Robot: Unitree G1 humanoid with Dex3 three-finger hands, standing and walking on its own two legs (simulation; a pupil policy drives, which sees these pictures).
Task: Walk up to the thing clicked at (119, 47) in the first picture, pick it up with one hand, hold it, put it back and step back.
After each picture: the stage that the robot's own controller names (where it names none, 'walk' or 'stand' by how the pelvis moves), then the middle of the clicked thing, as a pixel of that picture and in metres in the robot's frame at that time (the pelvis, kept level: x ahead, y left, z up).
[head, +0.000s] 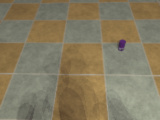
stand; (121, 45) +1.29 -0.40 -0.72
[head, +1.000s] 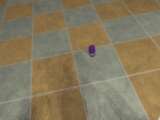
walk; (92, 51) +1.21 +0.01 -0.70
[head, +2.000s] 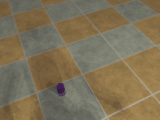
walk; (61, 89) +0.73 +0.25 -0.70
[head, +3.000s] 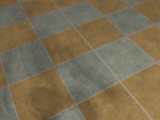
walk; out of the picture +0.40 +0.25 -0.70
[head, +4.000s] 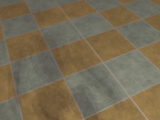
stand; out of the picture +0.34 +0.22 -0.72
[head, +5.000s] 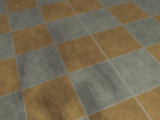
stand; out of the picture +0.35 +0.20 -0.72
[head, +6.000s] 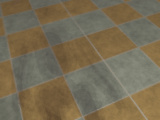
stand; out of the picture +0.35 +0.24 -0.73
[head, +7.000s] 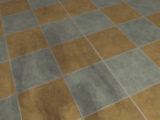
stand; out of the picture +0.34 +0.24 -0.73
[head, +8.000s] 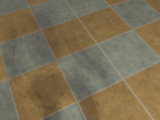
go down; out of the picture +0.35 +0.24 -0.71
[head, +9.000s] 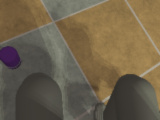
go down; (11, 58) +0.41 +0.29 -0.28
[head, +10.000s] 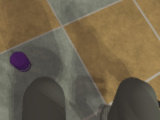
close in; (21, 62) +0.40 +0.28 -0.30
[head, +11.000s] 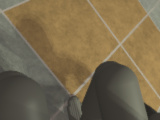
close in; out of the picture +0.39 +0.31 -0.22
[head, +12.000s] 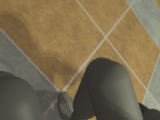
close; out of the picture +0.38 +0.33 -0.21
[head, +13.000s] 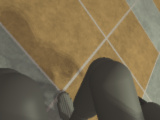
lift; out of the picture +0.36 +0.31 -0.22
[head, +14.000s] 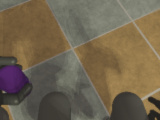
lift; (16, 83) +0.31 +0.23 -0.03
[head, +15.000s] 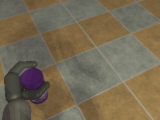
hold; (35, 86) +0.34 +0.18 +0.01
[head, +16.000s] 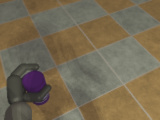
hold; (37, 88) +0.33 +0.18 +0.01
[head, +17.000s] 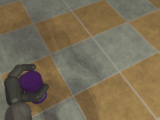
crouch; (34, 88) +0.34 +0.18 -0.03
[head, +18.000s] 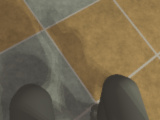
lower; out of the picture +0.45 +0.30 -0.09
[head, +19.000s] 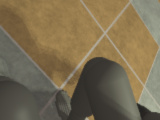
lower; out of the picture +0.41 +0.35 -0.21
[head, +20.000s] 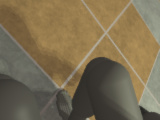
lower; out of the picture +0.39 +0.34 -0.22
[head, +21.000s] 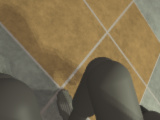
lower; out of the picture +0.38 +0.34 -0.22
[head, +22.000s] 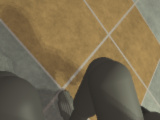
lower; out of the picture +0.38 +0.34 -0.22
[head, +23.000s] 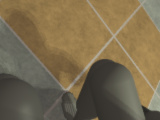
open; out of the picture +0.37 +0.31 -0.22
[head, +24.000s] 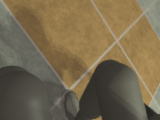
stand; out of the picture +0.37 +0.30 -0.23
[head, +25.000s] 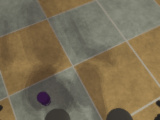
walk; (44, 98) +0.37 +0.24 -0.52
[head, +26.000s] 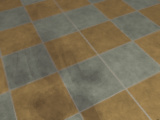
stand; out of the picture +0.33 +0.22 -0.67
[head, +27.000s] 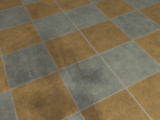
stand; out of the picture +0.33 +0.22 -0.67
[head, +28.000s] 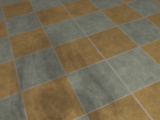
stand; out of the picture +0.35 +0.21 -0.72
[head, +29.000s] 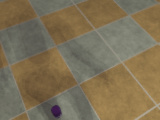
walk; (56, 111) +0.41 +0.19 -0.70
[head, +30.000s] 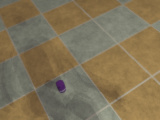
walk; (61, 86) +0.66 +0.26 -0.70
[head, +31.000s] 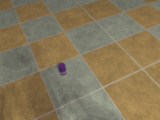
stand; (62, 69) +0.96 +0.25 -0.70
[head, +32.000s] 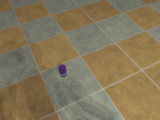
stand; (62, 70) +0.96 +0.23 -0.72
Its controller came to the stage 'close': yes
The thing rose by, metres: 0.71
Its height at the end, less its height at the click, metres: +0.00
